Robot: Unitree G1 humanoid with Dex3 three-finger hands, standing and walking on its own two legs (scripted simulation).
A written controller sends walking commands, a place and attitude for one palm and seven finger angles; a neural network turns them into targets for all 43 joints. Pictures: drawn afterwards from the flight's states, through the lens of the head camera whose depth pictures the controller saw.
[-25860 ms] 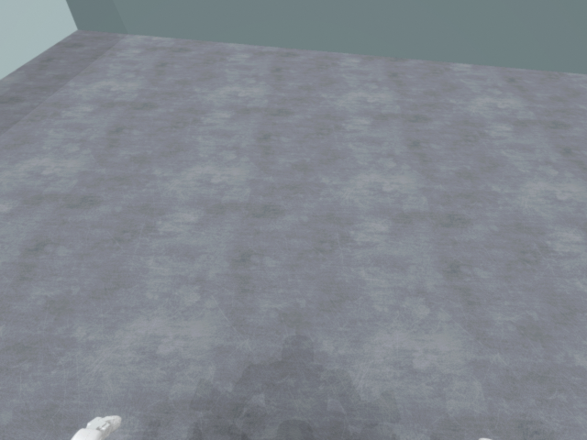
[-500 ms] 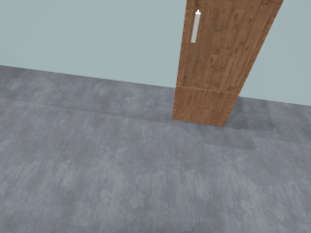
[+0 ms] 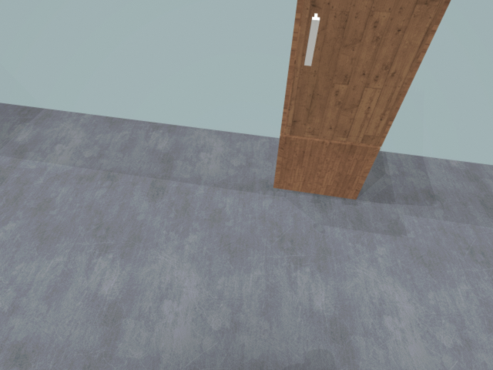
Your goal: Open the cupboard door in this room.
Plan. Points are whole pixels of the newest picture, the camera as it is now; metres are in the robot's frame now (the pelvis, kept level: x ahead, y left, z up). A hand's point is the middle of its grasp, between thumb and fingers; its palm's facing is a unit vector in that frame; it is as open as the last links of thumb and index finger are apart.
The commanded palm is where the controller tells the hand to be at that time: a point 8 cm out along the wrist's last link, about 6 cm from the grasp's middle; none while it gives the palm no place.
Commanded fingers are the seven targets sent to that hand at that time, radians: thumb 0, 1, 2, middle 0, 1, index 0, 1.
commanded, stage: walk to a spot facing it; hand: left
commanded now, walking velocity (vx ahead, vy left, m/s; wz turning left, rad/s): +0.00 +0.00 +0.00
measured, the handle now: (311, 39) +1.07 -0.15 +0.05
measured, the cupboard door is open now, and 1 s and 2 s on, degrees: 0 0 0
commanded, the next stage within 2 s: none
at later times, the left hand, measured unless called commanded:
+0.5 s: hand out of the picture +0.04 +0.18 -0.18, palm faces -0.10 -0.95 -0.28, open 7.4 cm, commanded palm none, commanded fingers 0.00 0.90 0.90 -0.20 -0.30 -0.20 -0.30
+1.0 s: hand out of the picture +0.08 +0.17 -0.17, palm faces -0.29 -0.94 -0.21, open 7.4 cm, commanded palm none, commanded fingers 0.00 0.90 0.90 -0.20 -0.30 -0.20 -0.30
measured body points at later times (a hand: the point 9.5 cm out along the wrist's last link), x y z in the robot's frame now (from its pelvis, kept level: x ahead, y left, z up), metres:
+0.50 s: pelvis -0.03 -0.02 -0.03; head +0.01 -0.05 +0.42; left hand +0.04 +0.23 -0.16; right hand -0.01 -0.26 -0.19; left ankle +0.00 +0.12 -0.74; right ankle -0.05 -0.11 -0.75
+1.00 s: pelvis +0.03 -0.01 +0.00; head +0.07 -0.02 +0.45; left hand +0.10 +0.22 -0.15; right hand +0.08 -0.30 -0.13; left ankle +0.10 +0.11 -0.71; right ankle -0.04 -0.10 -0.74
